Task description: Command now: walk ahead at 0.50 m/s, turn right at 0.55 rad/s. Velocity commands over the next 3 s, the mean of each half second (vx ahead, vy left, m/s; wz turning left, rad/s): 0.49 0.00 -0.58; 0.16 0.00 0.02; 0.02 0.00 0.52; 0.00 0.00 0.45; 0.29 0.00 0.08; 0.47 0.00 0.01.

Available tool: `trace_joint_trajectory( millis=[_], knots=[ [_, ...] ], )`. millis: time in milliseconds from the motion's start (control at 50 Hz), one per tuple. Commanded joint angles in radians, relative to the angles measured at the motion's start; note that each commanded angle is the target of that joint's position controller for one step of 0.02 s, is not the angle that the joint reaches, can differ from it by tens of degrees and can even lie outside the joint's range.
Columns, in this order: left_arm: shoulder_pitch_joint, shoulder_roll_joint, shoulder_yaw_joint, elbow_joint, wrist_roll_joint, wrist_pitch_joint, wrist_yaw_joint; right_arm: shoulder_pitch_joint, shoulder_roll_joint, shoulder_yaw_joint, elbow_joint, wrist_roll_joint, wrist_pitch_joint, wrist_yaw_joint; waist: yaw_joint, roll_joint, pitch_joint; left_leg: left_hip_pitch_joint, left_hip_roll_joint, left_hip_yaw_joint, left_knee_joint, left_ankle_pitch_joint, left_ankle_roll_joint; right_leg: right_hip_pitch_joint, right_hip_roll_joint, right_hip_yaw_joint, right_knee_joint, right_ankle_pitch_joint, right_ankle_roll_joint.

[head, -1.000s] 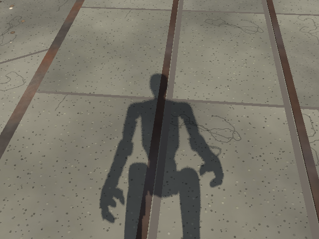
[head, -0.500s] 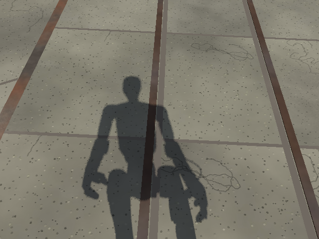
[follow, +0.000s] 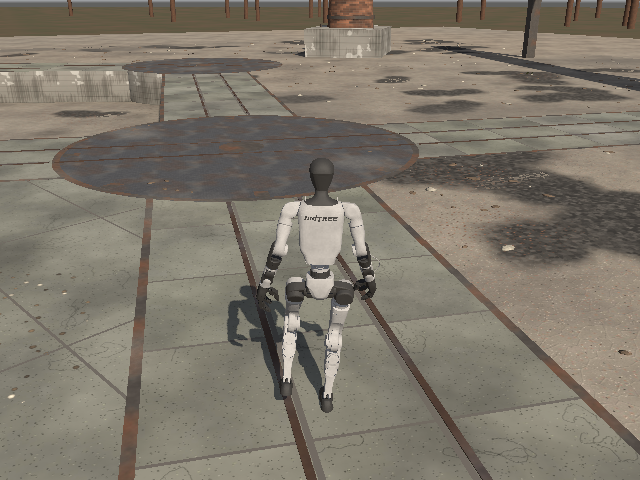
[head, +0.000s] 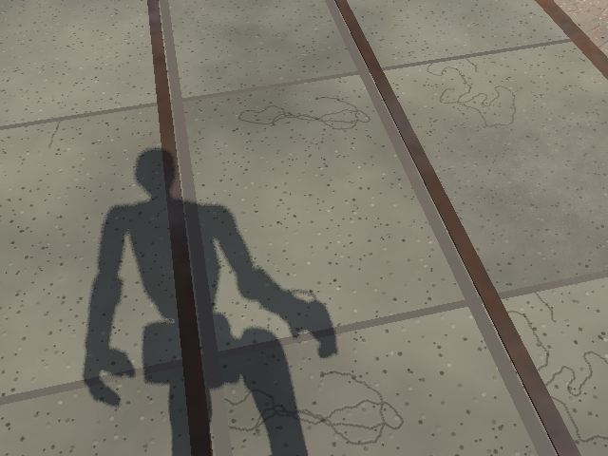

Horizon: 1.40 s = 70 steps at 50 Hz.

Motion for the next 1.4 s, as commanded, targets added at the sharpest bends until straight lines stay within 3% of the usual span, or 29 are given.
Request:
trace_joint_trajectory(
  millis=[20, 220, 260, 300, 320, 340, 360, 380, 400, 460, 500, 540, 640, 740, 760, 780, 800, 820, 880, 1020, 1100, 1140, 1160, 1180, 1200, 1220, 1260, 1300, 1400],
  knots=[
    [0.035, 0.144, 0.029, -0.056, -0.003, -0.023, 0.003, 0.013, -0.071, -0.015, -0.057, -0.004, 0.021, 0.005, -0.016, -0.042, -0.022, -0.057, 0.001, 0.032, -0.104, 0.098, -0.036, 0.007, -0.256, 0.261, -0.170, 0.302, -0.132],
    [0.188, 0.160, 0.031, -0.060, 0.016, -0.009, 0.018, -0.279, -0.091, 0.004, -0.191, 0.016, 0.003, 0.018, 0.089, -0.092, -0.012, -0.107, -0.079, 0.019, -0.456, 0.234, -0.012, 0.225, -0.270, 0.354, -0.060, 0.441, -0.078],
    [0.146, 0.179, 0.036, -0.077, 0.019, -0.011, 0.025, -0.218, -0.114, 0.000, -0.187, 0.020, -0.007, 0.015, 0.044, -0.106, -0.020, 0.029, -0.099, 0.008, -0.537, 0.190, 0.013, 0.198, -0.275, 0.373, -0.014, 0.488, -0.045],
    [0.085, 0.200, 0.040, -0.096, 0.016, -0.020, 0.015, -0.007, -0.161, -0.020, -0.128, 0.022, -0.021, -0.003, -0.056, -0.081, -0.111, 0.344, -0.144, 0.029, -0.616, 0.151, 0.051, 0.117, -0.222, 0.347, 0.183, 0.635, 0.001],
    [0.076, 0.175, 0.033, -0.108, 0.005, -0.030, 0.004, 0.138, -0.206, -0.035, -0.104, 0.008, -0.035, -0.018, -0.124, -0.019, -0.214, 0.579, -0.042, -0.062, -0.650, 0.114, 0.089, 0.007, -0.157, 0.300, 0.401, 0.512, 0.026],
    [0.125, 0.070, 0.008, -0.144, -0.020, -0.036, 0.002, 0.254, -0.289, -0.051, -0.112, -0.017, -0.033, -0.034, -0.132, 0.136, -0.365, 0.833, 0.242, -0.378, -0.680, -0.044, 0.146, -0.200, -0.060, 0.188, 0.699, 0.016, 0.054],
    [0.197, 0.092, 0.009, -0.167, -0.014, -0.028, 0.003, 0.198, -0.313, -0.063, -0.109, -0.005, -0.014, -0.029, -0.054, 0.318, -0.410, 0.858, 0.358, -0.774, -0.811, -0.095, 0.241, -0.395, -0.001, 0.122, 0.858, -0.384, 0.059],
    [0.168, 0.143, 0.015, -0.128, 0.014, -0.008, 0.011, 0.108, -0.206, -0.044, -0.133, 0.003, -0.005, -0.024, -0.028, 0.112, -0.235, 0.705, 0.320, -0.659, -0.814, -0.214, 0.233, -0.454, -0.098, 0.129, 0.926, -0.296, 0.055],
    [0.096, 0.137, 0.014, -0.131, 0.023, -0.003, -0.002, 0.057, -0.129, -0.025, -0.138, 0.012, -0.005, -0.020, -0.034, 0.008, -0.119, 0.568, 0.258, -0.486, -0.835, -0.170, 0.213, -0.440, -0.130, 0.112, 0.891, -0.213, 0.062],
    [0.061, 0.096, 0.009, -0.145, 0.038, 0.026, -0.027, 0.063, -0.103, -0.013, -0.103, 0.014, -0.023, -0.020, 0.001, 0.072, -0.024, 0.408, 0.161, -0.191, -0.883, 0.201, 0.169, -0.378, -0.182, 0.080, 0.811, -0.157, 0.088],
    [0.045, 0.085, 0.008, -0.164, 0.033, 0.042, -0.031, 0.096, -0.113, -0.016, -0.086, 0.026, -0.045, -0.012, 0.015, 0.070, -0.043, 0.421, 0.170, -0.089, -0.851, 0.601, 0.188, -0.384, -0.173, 0.062, 0.803, -0.151, 0.105],
    [-0.007, 0.073, 0.002, -0.193, 0.032, 0.048, -0.036, 0.099, -0.124, -0.020, -0.077, 0.033, -0.049, -0.011, 0.020, 0.078, -0.054, 0.444, 0.165, 0.007, -0.837, 0.772, 0.192, -0.421, -0.175, 0.041, 0.739, -0.103, 0.121],
    [-0.112, 0.012, -0.038, -0.214, 0.030, 0.034, -0.046, 0.125, -0.123, -0.011, -0.037, 0.031, -0.033, 0.000, -0.008, 0.118, -0.083, 0.383, 0.074, 0.125, -0.818, 0.821, 0.171, -0.218, -0.129, -0.020, 0.352, 0.086, 0.127],
    [-0.068, 0.055, -0.039, -0.170, 0.050, 0.005, -0.012, 0.163, -0.150, -0.018, 0.012, 0.051, -0.012, 0.002, 0.023, 0.060, -0.099, 0.446, 0.062, 0.027, -0.637, 0.698, 0.126, -0.023, -0.131, -0.020, 0.043, 0.206, 0.092],
    [-0.023, 0.108, -0.030, -0.156, 0.063, -0.012, -0.002, 0.203, -0.131, -0.013, 0.011, 0.049, -0.011, 0.000, 0.028, -0.017, -0.150, 0.385, 0.022, 0.034, -0.543, 0.534, 0.091, 0.124, -0.230, 0.051, 0.024, 0.469, 0.080],
    [0.027, 0.181, -0.016, -0.165, 0.070, -0.016, 0.009, 0.285, -0.060, 0.007, -0.018, 0.055, -0.009, -0.004, 0.005, -0.189, -0.280, 0.231, -0.042, 0.080, -0.371, 0.031, 0.055, 0.354, -0.499, 0.246, 0.133, 0.958, -0.003],
    [0.024, 0.167, -0.012, -0.170, 0.019, 0.000, 0.019, 0.318, -0.051, 0.009, 0.005, 0.074, 0.023, -0.020, 0.033, -0.255, -0.388, 0.202, -0.129, 0.048, -0.192, -0.378, 0.055, 0.348, -0.583, 0.332, 0.128, 1.008, -0.135],
    [0.007, 0.156, -0.011, -0.175, 0.000, 0.013, 0.023, 0.272, -0.114, -0.013, 0.007, 0.061, 0.046, -0.024, 0.038, -0.180, -0.325, 0.141, -0.134, 0.019, -0.058, -0.403, 0.054, 0.285, -0.550, 0.291, 0.078, 0.846, -0.150],
    [-0.133, 0.089, -0.031, -0.193, 0.007, 0.029, 0.051, 0.205, -0.101, -0.029, -0.005, 0.028, 0.076, -0.017, -0.032, -0.138, -0.120, 0.108, -0.083, 0.007, -0.004, -0.240, 0.028, 0.035, -0.447, 0.137, -0.053, 0.513, -0.075],
    [-0.169, 0.084, -0.020, -0.191, 0.029, 0.033, 0.051, 0.162, -0.059, -0.029, -0.046, 0.022, 0.130, 0.002, -0.036, -0.172, -0.112, 0.191, -0.075, 0.066, -0.166, -0.130, 0.013, -0.094, -0.427, 0.014, -0.099, 0.094, -0.071],
    [-0.155, 0.128, -0.001, -0.184, 0.033, 0.048, 0.039, 0.130, -0.081, -0.032, -0.089, 0.028, 0.131, 0.020, -0.023, -0.169, -0.130, 0.266, -0.083, 0.098, -0.308, -0.137, 0.046, -0.094, -0.471, 0.013, -0.061, 0.021, -0.055],
    [-0.171, 0.151, 0.010, -0.184, 0.023, 0.058, 0.040, 0.180, -0.081, -0.033, -0.084, 0.028, 0.121, 0.025, -0.059, -0.130, -0.131, 0.384, -0.106, 0.121, -0.481, -0.054, 0.079, -0.145, -0.458, -0.030, 0.012, -0.025, 0.003],
    [-0.145, 0.139, 0.013, -0.174, 0.026, 0.067, 0.037, 0.201, -0.103, -0.038, -0.078, 0.022, 0.112, 0.024, -0.064, -0.045, -0.100, 0.428, -0.098, 0.055, -0.617, -0.008, 0.099, -0.205, -0.421, -0.081, 0.114, -0.107, 0.067],
    [-0.092, 0.079, 0.003, -0.178, 0.027, 0.079, 0.027, 0.189, -0.187, -0.053, -0.098, 0.011, 0.099, 0.013, -0.042, 0.224, -0.053, 0.430, 0.118, -0.276, -0.833, -0.011, 0.146, -0.345, -0.295, -0.190, 0.381, -0.308, 0.156],
    [-0.176, 0.067, -0.004, -0.242, 0.023, 0.091, 0.040, 0.187, -0.320, -0.085, -0.121, 0.012, 0.100, 0.003, -0.069, 0.313, 0.025, 0.308, 0.296, -0.540, -0.900, 0.150, 0.276, -0.478, -0.134, -0.104, 0.522, -0.454, 0.188],
    [-0.222, 0.081, -0.004, -0.248, 0.027, 0.097, 0.042, 0.193, -0.278, -0.083, -0.110, 0.008, 0.102, -0.010, -0.067, 0.179, 0.032, 0.273, 0.249, -0.466, -0.888, 0.132, 0.296, -0.444, -0.171, -0.001, 0.650, -0.384, 0.182],
    [-0.165, 0.094, 0.004, -0.214, 0.011, 0.085, 0.028, 0.058, -0.206, -0.062, -0.137, 0.022, 0.104, -0.016, 0.008, 0.105, 0.018, 0.275, 0.106, -0.300, -0.851, 0.099, 0.230, -0.411, -0.175, 0.031, 0.668, -0.209, 0.170],
    [-0.108, 0.111, 0.013, -0.183, 0.033, 0.078, 0.018, 0.028, -0.173, -0.054, -0.160, 0.035, 0.096, -0.011, 0.013, 0.104, -0.060, 0.363, 0.057, -0.243, -0.803, 0.287, 0.225, -0.394, -0.158, 0.020, 0.718, -0.161, 0.173],
    [-0.150, 0.085, 0.002, -0.215, 0.018, 0.084, 0.022, 0.127, -0.189, -0.065, -0.147, 0.038, 0.088, -0.011, -0.037, 0.093, -0.090, 0.506, 0.067, -0.302, -0.761, 0.367, 0.250, -0.434, -0.152, 0.037, 0.607, -0.188, 0.196]
  ],
)
Next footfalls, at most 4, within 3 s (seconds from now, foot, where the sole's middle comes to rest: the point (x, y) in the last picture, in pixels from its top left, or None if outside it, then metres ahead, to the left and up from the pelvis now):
0.32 left None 0.37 0.12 -0.78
0.76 right None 0.47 -0.14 -0.78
1.18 left None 0.43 0.09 -0.78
1.66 right None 0.43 -0.10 -0.78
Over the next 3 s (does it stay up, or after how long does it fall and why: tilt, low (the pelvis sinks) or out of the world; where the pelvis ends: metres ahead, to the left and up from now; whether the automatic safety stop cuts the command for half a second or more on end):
stays up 0.72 0.09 -0.02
